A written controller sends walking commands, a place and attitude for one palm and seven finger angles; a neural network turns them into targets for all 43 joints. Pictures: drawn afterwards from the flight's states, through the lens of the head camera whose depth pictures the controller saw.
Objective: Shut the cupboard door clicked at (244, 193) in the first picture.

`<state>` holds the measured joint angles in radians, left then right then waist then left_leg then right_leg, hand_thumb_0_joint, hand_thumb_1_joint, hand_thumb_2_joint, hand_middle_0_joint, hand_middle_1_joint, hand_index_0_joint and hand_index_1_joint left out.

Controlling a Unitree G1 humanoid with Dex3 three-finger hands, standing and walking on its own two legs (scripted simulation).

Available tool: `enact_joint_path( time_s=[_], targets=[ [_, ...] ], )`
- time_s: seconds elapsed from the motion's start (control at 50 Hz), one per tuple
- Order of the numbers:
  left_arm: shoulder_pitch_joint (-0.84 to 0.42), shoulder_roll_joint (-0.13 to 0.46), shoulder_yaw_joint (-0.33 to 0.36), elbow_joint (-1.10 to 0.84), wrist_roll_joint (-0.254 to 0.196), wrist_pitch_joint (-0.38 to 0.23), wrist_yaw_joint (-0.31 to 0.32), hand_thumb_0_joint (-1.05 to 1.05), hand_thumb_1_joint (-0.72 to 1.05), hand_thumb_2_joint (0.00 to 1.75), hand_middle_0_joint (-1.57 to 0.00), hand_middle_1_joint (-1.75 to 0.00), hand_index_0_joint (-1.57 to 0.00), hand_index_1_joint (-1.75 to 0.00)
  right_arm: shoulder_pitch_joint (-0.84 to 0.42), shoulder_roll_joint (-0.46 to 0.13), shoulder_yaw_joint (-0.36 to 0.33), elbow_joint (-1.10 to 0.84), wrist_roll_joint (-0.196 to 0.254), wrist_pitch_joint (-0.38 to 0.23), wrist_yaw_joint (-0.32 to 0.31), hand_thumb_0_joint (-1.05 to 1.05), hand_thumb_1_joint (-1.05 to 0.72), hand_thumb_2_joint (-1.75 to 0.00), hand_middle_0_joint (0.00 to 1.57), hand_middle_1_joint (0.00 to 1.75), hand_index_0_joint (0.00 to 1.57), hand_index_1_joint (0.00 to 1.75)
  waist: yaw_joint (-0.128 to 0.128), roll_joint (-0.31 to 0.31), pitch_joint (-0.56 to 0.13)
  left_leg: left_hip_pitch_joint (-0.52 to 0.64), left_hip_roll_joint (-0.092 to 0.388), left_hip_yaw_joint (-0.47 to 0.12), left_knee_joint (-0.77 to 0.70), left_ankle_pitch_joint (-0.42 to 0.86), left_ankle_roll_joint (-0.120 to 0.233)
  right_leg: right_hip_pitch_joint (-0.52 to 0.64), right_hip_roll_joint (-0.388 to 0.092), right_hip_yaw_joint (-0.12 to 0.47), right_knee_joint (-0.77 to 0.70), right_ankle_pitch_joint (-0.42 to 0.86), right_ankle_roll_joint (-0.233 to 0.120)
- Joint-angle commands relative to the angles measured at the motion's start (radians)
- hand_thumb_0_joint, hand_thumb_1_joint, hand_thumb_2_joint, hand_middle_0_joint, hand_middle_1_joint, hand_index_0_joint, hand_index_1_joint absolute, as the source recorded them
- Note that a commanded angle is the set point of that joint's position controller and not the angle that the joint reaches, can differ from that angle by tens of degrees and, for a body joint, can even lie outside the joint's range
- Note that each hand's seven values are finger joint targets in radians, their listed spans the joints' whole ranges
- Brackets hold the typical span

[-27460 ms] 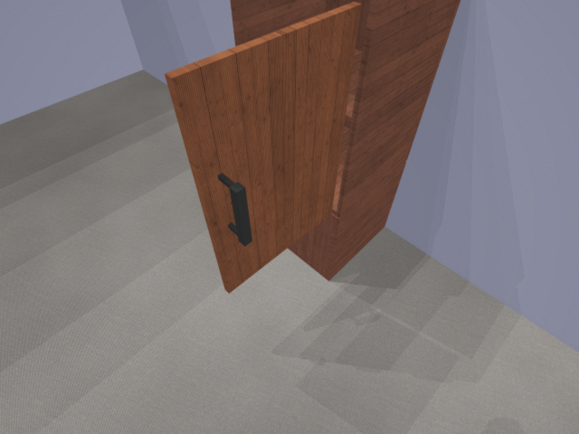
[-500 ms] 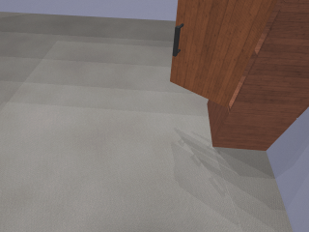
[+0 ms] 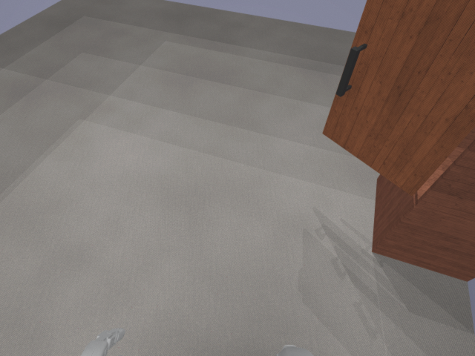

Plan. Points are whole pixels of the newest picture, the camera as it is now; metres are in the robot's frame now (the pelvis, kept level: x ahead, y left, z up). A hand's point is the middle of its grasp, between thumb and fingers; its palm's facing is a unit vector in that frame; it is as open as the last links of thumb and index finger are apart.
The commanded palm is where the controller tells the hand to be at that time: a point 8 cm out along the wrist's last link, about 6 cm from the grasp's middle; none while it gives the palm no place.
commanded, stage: walk to a spot facing it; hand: left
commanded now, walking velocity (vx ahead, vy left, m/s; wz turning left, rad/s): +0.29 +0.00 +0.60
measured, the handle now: (351, 70) +0.90 -0.35 -0.04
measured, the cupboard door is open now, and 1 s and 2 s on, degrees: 59 59 59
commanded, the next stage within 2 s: turn to face it in 1.32 s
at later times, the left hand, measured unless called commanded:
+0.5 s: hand out of the picture +0.01 +0.14 -0.19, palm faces +0.42 -0.88 -0.21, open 7.4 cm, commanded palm none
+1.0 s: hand (112, 274) +0.30 +0.27 -0.14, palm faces +0.54 -0.81 -0.25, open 7.4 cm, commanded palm none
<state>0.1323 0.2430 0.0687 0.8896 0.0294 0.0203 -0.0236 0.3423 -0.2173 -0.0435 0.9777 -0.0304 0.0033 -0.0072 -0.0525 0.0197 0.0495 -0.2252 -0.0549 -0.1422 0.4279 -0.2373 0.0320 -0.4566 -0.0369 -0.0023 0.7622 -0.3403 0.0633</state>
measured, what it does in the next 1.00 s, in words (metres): walks ahead, turning left: right foot, then left foot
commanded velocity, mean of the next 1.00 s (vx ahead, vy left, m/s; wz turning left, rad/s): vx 0.12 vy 0.00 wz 0.60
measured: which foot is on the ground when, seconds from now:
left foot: down 0.00-0.06, up 0.08-0.48, down 0.50-1.00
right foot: up 0.00-0.04, down 0.06-0.50, up 0.52-0.98, down 1.00-1.00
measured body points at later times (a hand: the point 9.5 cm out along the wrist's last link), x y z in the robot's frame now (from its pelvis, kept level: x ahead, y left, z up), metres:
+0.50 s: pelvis +0.14 +0.00 -0.02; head +0.19 +0.03 +0.42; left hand -0.01 +0.19 -0.17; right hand +0.39 -0.17 -0.14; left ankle +0.19 +0.10 -0.74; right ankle +0.07 -0.15 -0.74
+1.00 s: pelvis +0.27 +0.02 -0.01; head +0.31 +0.04 +0.44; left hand +0.27 +0.32 -0.13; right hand +0.40 -0.20 -0.16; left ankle +0.19 +0.09 -0.74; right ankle +0.37 -0.06 -0.75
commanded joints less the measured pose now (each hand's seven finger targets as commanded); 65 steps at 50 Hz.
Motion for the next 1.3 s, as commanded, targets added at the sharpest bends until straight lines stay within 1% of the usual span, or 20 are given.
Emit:
enact_joint_path(
  time_s=[0.0,0.02,0.04,0.06,0.12,0.2,0.4,0.44,0.46,0.48,0.5,0.54,0.6,0.8,0.92,0.94,0.98,1.0,1.08,1.28],
  targets=[
    [0.102,0.097,0.032,-0.061,-0.002,-0.040,0.001,0.00,0.90,0.90,-0.20,-0.30,-0.20,-0.30,-0.073,-0.200,-0.061,-0.079,0.002,-0.009,-0.004,0.00,-0.90,-0.90,0.20,0.30,0.20,0.30,0.094,0.103,-0.034,-0.231,0.140,-0.221,-0.057,-0.306,0.096,0.349,0.060,-0.046,-0.248,0.073,0.001],
    [0.203,0.162,0.049,-0.038,0.005,-0.054,0.012,0.00,0.90,0.90,-0.20,-0.30,-0.20,-0.30,-0.087,-0.151,-0.052,-0.095,0.014,-0.012,0.000,0.00,-0.90,-0.90,0.20,0.30,0.20,0.30,0.147,-0.062,-0.069,-0.438,0.058,-0.141,0.130,-0.333,0.052,0.594,-0.062,0.105,-0.410,-0.069,-0.028],
    [0.274,0.270,0.071,-0.032,0.016,-0.059,0.031,0.00,0.90,0.90,-0.20,-0.30,-0.20,-0.30,-0.060,-0.065,-0.035,-0.126,0.020,-0.022,0.002,0.00,-0.90,-0.90,0.20,0.30,0.20,0.30,0.169,-0.380,-0.126,-0.596,-0.057,0.082,0.506,-0.402,-0.020,0.698,-0.408,0.521,-0.583,-0.367,-0.133],
    [0.261,0.252,0.060,-0.033,-0.005,-0.045,0.034,0.00,0.90,0.90,-0.20,-0.30,-0.20,-0.30,-0.101,-0.113,-0.048,-0.135,-0.004,-0.021,0.009,0.00,-0.90,-0.90,0.20,0.30,0.20,0.30,0.142,-0.249,-0.062,-0.574,0.017,0.067,0.682,-0.369,-0.021,0.530,-0.458,0.539,-0.619,-0.425,-0.173],
    [0.111,0.121,0.035,-0.053,-0.003,-0.064,0.040,0.00,0.90,0.90,-0.20,-0.30,-0.20,-0.30,-0.100,-0.088,-0.047,-0.107,-0.008,-0.004,0.031,0.00,-0.90,-0.90,0.20,0.30,0.20,0.30,0.045,-0.202,0.028,-0.522,0.138,0.085,0.819,-0.129,-0.037,0.295,-0.367,0.283,-0.609,-0.304,-0.157],
    [0.210,0.076,0.015,-0.005,-0.006,-0.089,0.042,0.00,0.90,0.90,-0.20,-0.30,-0.20,-0.30,-0.144,-0.044,-0.030,-0.108,0.002,0.013,0.047,0.00,-0.90,-0.90,0.20,0.30,0.20,0.30,0.051,-0.176,0.001,-0.488,0.128,0.172,0.703,-0.059,-0.067,0.418,-0.279,-0.059,-0.483,0.537,-0.137],
    [0.265,0.142,0.024,0.005,-0.002,-0.072,0.053,0.00,0.90,0.90,-0.20,-0.30,-0.20,-0.30,-0.258,-0.054,-0.009,-0.186,0.004,0.022,0.054,0.00,-0.90,-0.90,0.20,0.30,0.20,0.30,0.039,-0.188,-0.027,-0.228,0.036,0.315,0.280,-0.033,-0.010,0.468,-0.315,-0.207,-0.272,0.978,-0.124],
    [0.244,0.160,0.032,-0.013,-0.007,-0.063,0.053,0.00,0.90,0.90,-0.20,-0.30,-0.20,-0.30,-0.118,-0.121,-0.026,-0.164,-0.001,0.017,0.047,0.00,-0.90,-0.90,0.20,0.30,0.20,0.30,-0.036,-0.135,-0.119,0.061,0.033,0.295,0.130,0.092,0.014,0.348,-0.301,-0.248,-0.027,0.819,-0.084],
    [0.254,0.138,0.032,-0.031,-0.014,-0.061,0.047,0.00,0.90,0.90,-0.20,-0.30,-0.20,-0.30,-0.008,-0.216,-0.050,-0.147,-0.010,0.007,0.039,0.00,-0.90,-0.90,0.20,0.30,0.20,0.30,-0.084,0.032,-0.234,0.317,0.213,0.068,0.095,0.345,0.097,0.136,-0.222,-0.267,0.231,0.416,-0.035],
    [0.262,0.084,0.017,-0.075,-0.023,-0.058,0.039,0.00,0.90,0.90,-0.20,-0.30,-0.20,-0.30,0.064,-0.335,-0.075,-0.138,-0.003,0.003,0.029,0.00,-0.90,-0.90,0.20,0.30,0.20,0.30,-0.094,0.263,-0.315,0.457,0.505,-0.314,0.055,0.695,0.263,-0.130,-0.070,-0.190,0.526,-0.351,0.008],
    [0.218,0.108,0.019,-0.109,-0.015,-0.050,0.048,0.00,0.90,0.90,-0.20,-0.30,-0.20,-0.30,0.078,-0.345,-0.068,-0.129,0.012,0.010,0.025,0.00,-0.90,-0.90,0.20,0.30,0.20,0.30,-0.091,0.089,-0.282,0.372,0.530,-0.291,0.027,0.511,0.284,-0.145,-0.086,-0.061,0.567,-0.333,-0.010],
    [0.148,0.085,0.023,-0.098,-0.005,-0.031,0.043,0.00,0.90,0.90,-0.20,-0.30,-0.20,-0.30,-0.069,-0.267,-0.054,-0.182,0.009,0.000,0.003,0.00,-0.90,-0.90,0.20,0.30,0.20,0.30,-0.046,0.126,-0.165,0.127,0.412,-0.251,-0.098,0.044,0.192,-0.188,-0.113,-0.003,0.546,-0.194,0.002],
    [0.198,0.082,0.035,-0.056,0.005,-0.014,0.021,0.00,0.90,0.90,-0.20,-0.30,-0.20,-0.30,-0.181,-0.201,-0.031,-0.200,0.004,-0.013,-0.001,0.00,-0.90,-0.90,0.20,0.30,0.20,0.30,0.031,0.113,-0.083,-0.040,0.287,-0.145,-0.167,-0.127,0.114,-0.123,-0.106,0.005,0.450,-0.018,0.010],
    [-0.011,0.075,0.024,-0.131,0.001,-0.021,0.012,0.00,0.90,0.90,-0.20,-0.30,-0.20,-0.30,-0.048,-0.181,-0.050,-0.121,0.003,-0.023,0.001,0.00,-0.90,-0.90,0.20,0.30,0.20,0.30,0.009,0.095,-0.066,0.050,0.240,-0.220,-0.160,-0.046,0.165,-0.155,-0.049,0.004,0.125,0.038,0.032],
    [0.027,0.078,0.013,-0.135,-0.011,-0.029,0.024,0.00,0.90,0.90,-0.20,-0.30,-0.20,-0.30,-0.060,-0.176,-0.062,-0.105,0.008,-0.006,-0.007,0.00,-0.90,-0.90,0.20,0.30,0.20,0.30,0.056,0.131,-0.087,-0.039,0.190,-0.212,0.017,0.323,0.116,0.171,0.048,-0.030,-0.190,0.076,0.013],
    [0.086,0.092,0.019,-0.119,-0.014,-0.038,0.028,0.00,0.90,0.90,-0.20,-0.30,-0.20,-0.30,-0.080,-0.161,-0.061,-0.111,0.015,-0.007,-0.006,0.00,-0.90,-0.90,0.20,0.30,0.20,0.30,0.089,0.094,-0.113,-0.109,0.150,-0.176,0.080,0.278,0.075,0.323,0.021,-0.011,-0.326,0.175,0.008],
    [0.191,0.231,0.049,-0.096,0.001,-0.048,0.051,0.00,0.90,0.90,-0.20,-0.30,-0.20,-0.30,-0.037,-0.067,-0.051,-0.137,0.027,-0.013,0.000,0.00,-0.90,-0.90,0.20,0.30,0.20,0.30,0.124,-0.289,-0.189,-0.452,-0.040,0.086,0.475,-0.385,-0.053,0.652,-0.434,0.385,-0.437,0.322,-0.164],
    [0.206,0.237,0.043,-0.100,-0.004,-0.041,0.053,0.00,0.90,0.90,-0.20,-0.30,-0.20,-0.30,-0.031,-0.104,-0.057,-0.144,0.009,-0.006,0.004,0.00,-0.90,-0.90,0.20,0.30,0.20,0.30,0.116,-0.200,-0.153,-0.434,0.002,0.090,0.687,-0.423,-0.052,0.519,-0.496,0.374,-0.433,0.354,-0.243],
    [0.064,0.096,0.012,-0.117,-0.012,-0.045,0.058,0.00,0.90,0.90,-0.20,-0.30,-0.20,-0.30,-0.055,-0.064,-0.044,-0.108,0.008,0.028,0.025,0.00,-0.90,-0.90,0.20,0.30,0.20,0.30,0.029,-0.163,-0.066,-0.407,0.093,0.113,0.827,-0.191,-0.082,0.343,-0.308,0.039,-0.401,0.567,-0.179],
    [0.172,0.150,0.040,-0.066,0.000,-0.036,0.056,0.00,0.90,0.90,-0.20,-0.30,-0.20,-0.30,-0.215,-0.046,-0.024,-0.172,0.015,0.036,0.044,0.00,-0.90,-0.90,0.20,0.30,0.20,0.30,0.072,-0.221,-0.056,-0.273,0.072,0.249,0.363,-0.151,-0.063,0.424,-0.315,-0.126,-0.302,0.763,-0.153]
  ],
)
